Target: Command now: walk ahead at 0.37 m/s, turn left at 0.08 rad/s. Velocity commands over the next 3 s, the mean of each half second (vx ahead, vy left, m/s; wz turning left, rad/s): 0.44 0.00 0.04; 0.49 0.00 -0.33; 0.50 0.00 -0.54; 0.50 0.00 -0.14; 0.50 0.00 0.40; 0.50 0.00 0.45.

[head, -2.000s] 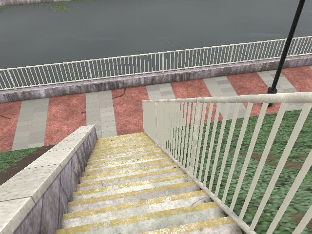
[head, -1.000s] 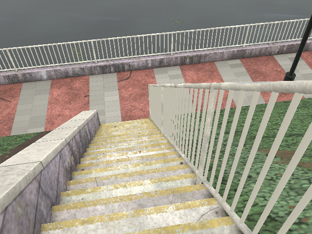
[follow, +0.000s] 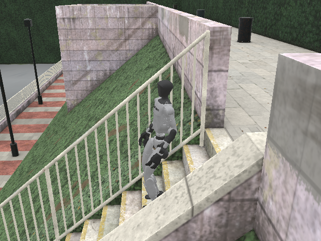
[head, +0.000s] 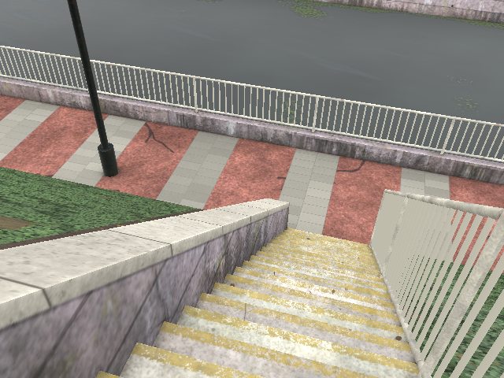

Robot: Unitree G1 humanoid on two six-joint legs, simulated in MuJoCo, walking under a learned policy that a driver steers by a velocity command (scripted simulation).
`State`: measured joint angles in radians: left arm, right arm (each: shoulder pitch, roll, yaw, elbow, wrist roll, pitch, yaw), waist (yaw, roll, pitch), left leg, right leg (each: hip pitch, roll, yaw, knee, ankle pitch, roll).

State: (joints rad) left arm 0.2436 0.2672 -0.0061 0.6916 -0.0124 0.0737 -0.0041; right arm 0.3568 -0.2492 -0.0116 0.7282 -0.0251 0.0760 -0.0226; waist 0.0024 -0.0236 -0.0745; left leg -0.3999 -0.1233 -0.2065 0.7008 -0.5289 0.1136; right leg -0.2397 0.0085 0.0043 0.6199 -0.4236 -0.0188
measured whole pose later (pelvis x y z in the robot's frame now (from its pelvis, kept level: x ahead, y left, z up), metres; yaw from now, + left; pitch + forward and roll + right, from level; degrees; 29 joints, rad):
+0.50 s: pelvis +0.17 +0.00 -0.07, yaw -1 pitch +0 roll +0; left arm 0.64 0.17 0.00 0.97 0.02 -0.04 0.04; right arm 0.07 -0.21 -0.05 0.85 -0.03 0.00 0.05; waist 0.14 0.06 -0.03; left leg -0.65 0.05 -0.06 0.66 0.45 0.01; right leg -0.11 0.07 0.07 0.92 -0.80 -0.05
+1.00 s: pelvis +0.45 +0.03 -0.30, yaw -11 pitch -2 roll +2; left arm 0.24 0.23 0.06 0.94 0.04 -0.01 -0.02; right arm 0.50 -0.20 -0.02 1.09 -0.01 -0.10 -0.03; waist 0.00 -0.02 -0.01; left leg -0.21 0.04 0.22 1.15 -0.89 0.02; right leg -0.56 0.01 0.00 0.77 0.55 -0.10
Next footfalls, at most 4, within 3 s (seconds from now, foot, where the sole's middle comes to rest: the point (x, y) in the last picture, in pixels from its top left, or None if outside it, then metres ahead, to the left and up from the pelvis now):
0.60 left None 0.37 0.13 -0.97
1.06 right None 0.58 -0.06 -1.17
1.58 left None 0.84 0.02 -1.37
2.06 right None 0.99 -0.29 -1.57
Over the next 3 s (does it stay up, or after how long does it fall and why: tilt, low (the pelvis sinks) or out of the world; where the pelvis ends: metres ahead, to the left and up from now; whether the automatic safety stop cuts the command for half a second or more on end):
stays up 1.35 -0.27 -1.09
